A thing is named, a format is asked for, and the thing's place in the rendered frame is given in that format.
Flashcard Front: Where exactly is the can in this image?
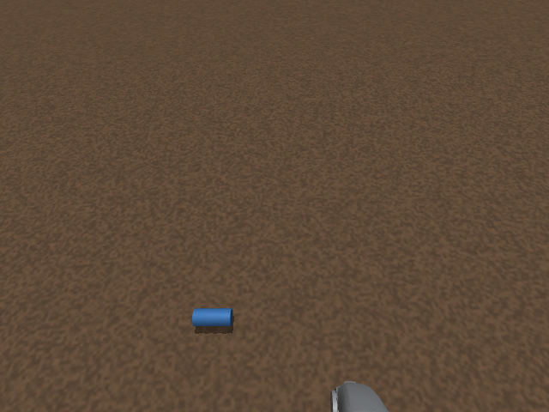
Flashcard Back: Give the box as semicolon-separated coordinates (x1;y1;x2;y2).
192;308;233;326

